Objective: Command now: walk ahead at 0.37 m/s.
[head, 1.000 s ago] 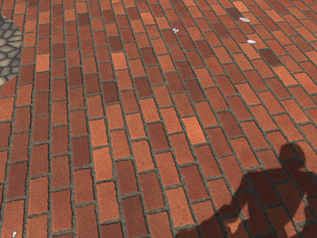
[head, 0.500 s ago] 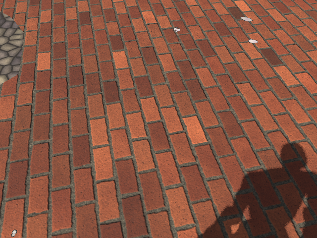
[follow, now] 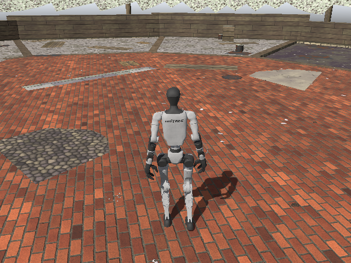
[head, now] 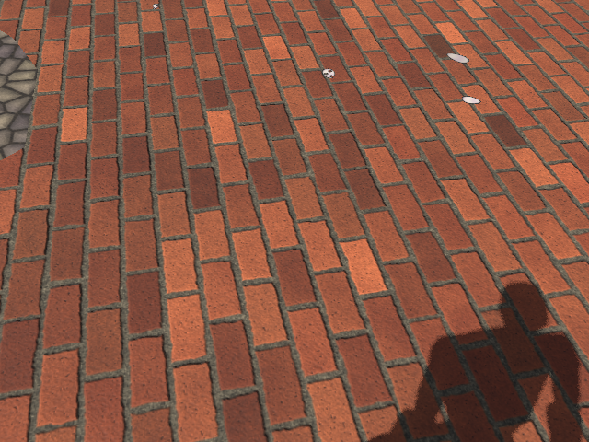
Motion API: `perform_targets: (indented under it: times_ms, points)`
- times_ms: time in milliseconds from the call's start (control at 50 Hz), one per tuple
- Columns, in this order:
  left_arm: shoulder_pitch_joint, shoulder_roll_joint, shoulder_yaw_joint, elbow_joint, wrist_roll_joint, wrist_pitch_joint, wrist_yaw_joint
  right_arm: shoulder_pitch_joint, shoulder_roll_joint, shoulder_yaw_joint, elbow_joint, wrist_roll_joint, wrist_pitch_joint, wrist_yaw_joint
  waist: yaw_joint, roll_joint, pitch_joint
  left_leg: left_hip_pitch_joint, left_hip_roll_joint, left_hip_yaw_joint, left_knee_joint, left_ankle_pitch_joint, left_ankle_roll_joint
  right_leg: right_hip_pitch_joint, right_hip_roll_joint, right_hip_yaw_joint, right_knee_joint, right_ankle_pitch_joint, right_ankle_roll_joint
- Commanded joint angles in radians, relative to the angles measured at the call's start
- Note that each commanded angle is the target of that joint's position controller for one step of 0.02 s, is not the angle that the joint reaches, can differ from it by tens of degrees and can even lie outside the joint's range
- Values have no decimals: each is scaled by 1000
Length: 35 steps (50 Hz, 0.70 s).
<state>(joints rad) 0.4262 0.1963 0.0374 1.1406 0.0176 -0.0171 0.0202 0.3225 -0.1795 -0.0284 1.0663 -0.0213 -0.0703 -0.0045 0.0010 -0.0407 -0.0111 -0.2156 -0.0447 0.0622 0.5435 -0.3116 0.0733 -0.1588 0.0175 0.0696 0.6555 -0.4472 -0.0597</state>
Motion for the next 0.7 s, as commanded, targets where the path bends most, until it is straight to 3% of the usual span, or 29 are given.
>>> perform_targets:
  times_ms: [20,40,80,140,180,240,280,340,360,380,400,420,440,460,480,500,520,540,580,620,700]
  points:
    - [-182,80,11,-137,35,-46,-22,305,-146,-39,61,0,3,-5,-87,142,187,307,397,-648,-392,-298,147,-625,-23,-44,427,-28,-44]
    - [-174,49,5,-129,26,-54,-30,223,-123,-32,27,-2,-4,-2,-53,87,198,247,362,-555,-396,-195,137,-604,-53,-35,452,62,-42]
    - [-182,47,9,-131,21,-58,-46,161,-94,-19,3,1,-18,-4,-18,73,161,227,293,-414,-426,-32,117,-565,-85,-51,426,172,-22]
    - [-212,51,15,-148,20,-40,-52,231,-66,-4,35,6,-34,-9,-11,115,134,276,242,-256,-386,387,100,-578,-69,-110,402,226,3]
    - [-290,36,10,-183,16,-32,-52,260,-66,3,42,5,-36,-11,-20,121,131,270,221,-195,-375,546,94,-585,-52,-147,341,253,11]
    - [-441,12,-6,-247,7,-29,-53,261,-65,12,41,4,-36,-15,-40,136,161,210,192,-139,-385,638,85,-515,-23,-197,133,315,12]
    - [-489,11,-12,-271,-1,-28,-51,269,-81,12,45,3,-38,-19,-46,155,164,194,198,-124,-385,718,82,-421,4,-226,10,343,-6]
    - [-387,66,6,-258,-3,-32,-33,238,-118,5,45,4,-46,-24,21,163,91,246,229,-100,-238,1067,63,-230,55,-229,-55,330,-63]
    - [-275,91,19,-225,-5,-38,-27,223,-130,2,42,3,-45,-26,71,159,30,270,230,-93,-109,1137,56,-128,73,-216,-76,319,-83]
    - [-125,109,33,-176,-4,-46,-19,196,-142,-2,36,9,-40,-25,139,150,-42,241,218,-77,67,1091,48,35,70,-203,-151,360,-103]
    - [12,157,53,-141,15,-52,-9,191,-128,1,22,13,-39,-18,188,114,-117,88,185,-65,299,833,43,247,-45,-82,-178,268,-135]
    - [88,247,72,-137,39,-53,-9,261,-14,21,-5,22,-35,-8,139,-79,-230,-175,52,-15,680,76,22,461,-348,340,-211,149,-229]
    - [38,235,75,-137,10,-40,-23,288,-67,-2,1,27,-26,-3,114,-92,-257,-361,-37,-104,883,-182,26,463,-427,683,-386,17,-329]
    - [-92,178,61,-158,-10,-41,-27,174,-105,-12,-34,10,-22,-4,65,-17,-73,-438,48,-127,870,-77,40,305,-388,538,-436,-99,-286]
    - [-167,111,43,-173,-14,-52,-32,94,-103,-15,-58,1,-27,3,49,29,29,-421,81,-119,812,0,41,151,-345,414,-477,-20,-254]
    - [-187,73,32,-166,-4,-63,-32,77,-83,-17,-58,-1,-24,5,12,63,74,-369,109,-121,756,33,38,50,-301,317,-498,106,-220]
    - [-170,44,20,-150,-3,-73,-26,90,-65,-17,-55,-13,-12,10,-20,66,84,-308,127,-120,711,40,27,-23,-259,229,-508,211,-191]
    - [-144,40,15,-134,-2,-82,-23,113,-38,-14,-52,-18,1,16,-37,37,77,-270,134,-115,671,36,16,-54,-248,181,-511,288,-184]
    - [-88,58,15,-111,-3,-96,-18,82,-29,-16,-67,-21,17,22,-47,26,86,-295,140,-89,617,48,-3,-58,-224,114,-520,399,-184]
    - [-52,84,17,-105,-3,-99,-17,-13,-47,-20,-105,-20,27,28,-39,13,108,-371,155,-63,540,118,-20,-39,-204,64,-544,432,-174]
    - [23,77,6,-98,-7,-96,-19,-213,-46,-15,-175,-8,27,35,8,1,127,-423,145,-9,302,265,-43,21,-161,-11,-544,587,-137]
